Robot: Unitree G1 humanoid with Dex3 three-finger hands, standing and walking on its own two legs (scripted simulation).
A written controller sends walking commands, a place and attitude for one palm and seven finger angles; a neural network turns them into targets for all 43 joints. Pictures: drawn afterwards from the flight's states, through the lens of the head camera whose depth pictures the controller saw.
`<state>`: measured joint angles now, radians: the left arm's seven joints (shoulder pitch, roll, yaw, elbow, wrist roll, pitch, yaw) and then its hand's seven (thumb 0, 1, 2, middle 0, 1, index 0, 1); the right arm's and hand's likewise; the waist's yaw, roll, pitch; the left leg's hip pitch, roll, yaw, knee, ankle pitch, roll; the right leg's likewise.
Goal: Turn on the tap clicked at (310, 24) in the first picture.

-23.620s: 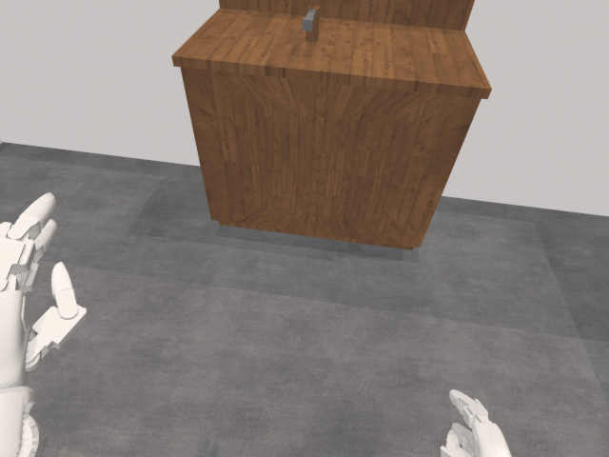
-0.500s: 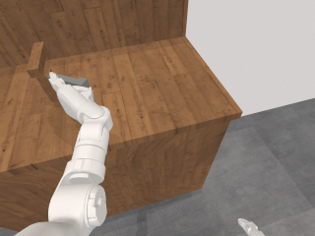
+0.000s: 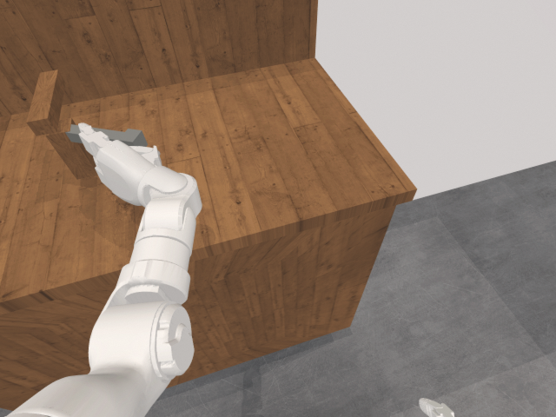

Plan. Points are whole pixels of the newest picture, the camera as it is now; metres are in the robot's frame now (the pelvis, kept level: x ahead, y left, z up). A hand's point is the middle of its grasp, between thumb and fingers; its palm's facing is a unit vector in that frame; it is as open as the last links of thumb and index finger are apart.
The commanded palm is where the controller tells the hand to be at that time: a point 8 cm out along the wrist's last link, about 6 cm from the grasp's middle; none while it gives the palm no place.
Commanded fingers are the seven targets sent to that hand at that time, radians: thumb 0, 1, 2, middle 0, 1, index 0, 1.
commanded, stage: push the lever round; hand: left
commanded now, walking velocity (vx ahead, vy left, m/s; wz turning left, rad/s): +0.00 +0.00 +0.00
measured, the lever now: (133, 142) +0.49 +0.22 +0.14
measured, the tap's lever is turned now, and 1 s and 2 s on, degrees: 59 79 78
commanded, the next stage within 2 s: lift the hand up off the lever in 0.38 s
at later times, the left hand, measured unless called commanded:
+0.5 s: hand (166, 137) +0.50 +0.17 +0.14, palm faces +0.81 -0.57 -0.14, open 7.6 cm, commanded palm +0.44 +0.21 +0.14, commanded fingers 0.00 0.90 0.90 -0.15 -0.15 -0.15 -0.15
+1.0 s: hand (155, 130) +0.50 +0.19 +0.15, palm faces +0.80 -0.59 -0.11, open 7.8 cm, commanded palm +0.44 +0.21 +0.16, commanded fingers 0.00 0.90 0.90 -0.15 -0.15 -0.15 -0.15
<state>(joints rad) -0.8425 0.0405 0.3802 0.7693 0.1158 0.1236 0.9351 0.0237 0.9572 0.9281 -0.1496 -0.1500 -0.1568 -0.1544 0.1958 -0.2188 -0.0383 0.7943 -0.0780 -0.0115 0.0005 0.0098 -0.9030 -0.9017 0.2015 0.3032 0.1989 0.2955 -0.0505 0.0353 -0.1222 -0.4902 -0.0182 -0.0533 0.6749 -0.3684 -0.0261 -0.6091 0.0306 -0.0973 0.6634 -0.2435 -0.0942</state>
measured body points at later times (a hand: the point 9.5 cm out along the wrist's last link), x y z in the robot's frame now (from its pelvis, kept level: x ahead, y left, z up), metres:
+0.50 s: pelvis -0.01 +0.00 -0.01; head +0.05 -0.03 +0.44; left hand +0.45 +0.20 +0.15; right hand +0.04 -0.26 -0.15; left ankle -0.02 +0.14 -0.72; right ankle +0.05 -0.06 -0.72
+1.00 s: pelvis +0.00 +0.00 +0.00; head +0.06 -0.01 +0.45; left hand +0.46 +0.22 +0.16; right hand +0.05 -0.25 -0.14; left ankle -0.02 +0.14 -0.72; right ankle +0.05 -0.06 -0.72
